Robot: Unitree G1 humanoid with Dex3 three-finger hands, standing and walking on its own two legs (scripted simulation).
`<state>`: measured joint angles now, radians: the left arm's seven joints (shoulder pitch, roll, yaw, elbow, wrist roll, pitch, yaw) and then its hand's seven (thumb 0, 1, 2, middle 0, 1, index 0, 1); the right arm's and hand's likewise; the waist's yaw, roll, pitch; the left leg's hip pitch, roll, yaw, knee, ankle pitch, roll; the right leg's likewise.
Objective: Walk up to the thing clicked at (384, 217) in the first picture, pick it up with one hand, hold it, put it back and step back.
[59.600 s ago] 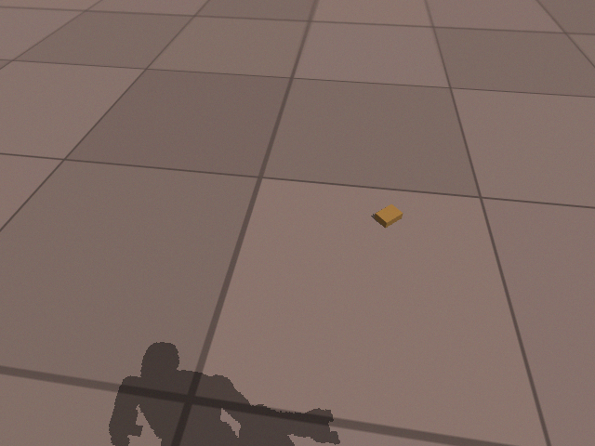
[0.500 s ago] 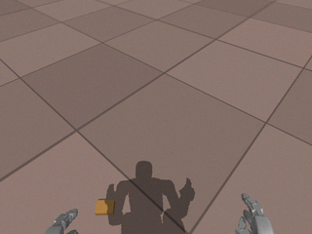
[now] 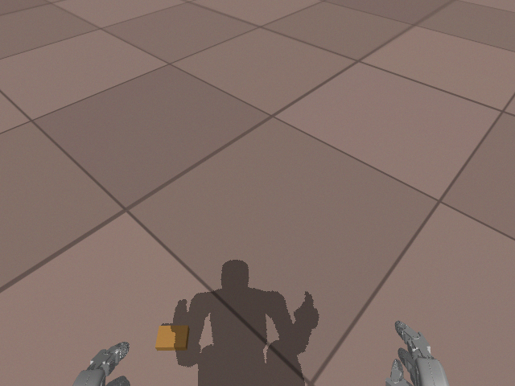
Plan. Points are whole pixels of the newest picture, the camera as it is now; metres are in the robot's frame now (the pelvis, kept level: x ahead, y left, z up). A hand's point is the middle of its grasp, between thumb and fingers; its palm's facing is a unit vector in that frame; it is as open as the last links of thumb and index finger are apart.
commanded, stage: home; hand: left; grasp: from above
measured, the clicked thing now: (172, 337) +0.47 +0.28 -0.70
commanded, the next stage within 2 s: stand in 1.42 s
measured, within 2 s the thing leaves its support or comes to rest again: neither
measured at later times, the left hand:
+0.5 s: hand out of the picture +0.16 +0.18 -0.04, palm faces +0.04 -0.98 -0.20, open 7.4 cm
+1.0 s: hand out of the picture +0.16 +0.18 -0.04, palm faces +0.04 -0.98 -0.20, open 7.4 cm
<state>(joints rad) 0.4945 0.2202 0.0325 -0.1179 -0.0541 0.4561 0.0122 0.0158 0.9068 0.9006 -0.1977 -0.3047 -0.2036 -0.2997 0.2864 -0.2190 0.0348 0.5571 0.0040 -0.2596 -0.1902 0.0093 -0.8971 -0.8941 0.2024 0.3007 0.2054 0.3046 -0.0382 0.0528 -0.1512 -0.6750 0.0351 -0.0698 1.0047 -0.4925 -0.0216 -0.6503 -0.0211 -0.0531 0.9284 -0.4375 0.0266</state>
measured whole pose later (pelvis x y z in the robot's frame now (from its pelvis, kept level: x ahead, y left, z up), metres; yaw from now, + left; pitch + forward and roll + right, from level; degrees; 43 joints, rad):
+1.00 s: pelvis +0.00 +0.00 +0.00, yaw +0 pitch +9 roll -3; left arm 0.50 0.23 0.03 -0.13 -0.05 0.46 0.02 0.02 0.91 0.90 -0.20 -0.30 -0.20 -0.30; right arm 0.29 -0.22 0.03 0.55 0.01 -0.25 -0.19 0.01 -0.90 -0.89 0.20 0.30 0.21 0.30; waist -0.04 0.05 -0.16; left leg -0.68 0.04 -0.07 1.01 -0.50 -0.02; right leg -0.65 -0.02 -0.05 0.94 -0.44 0.03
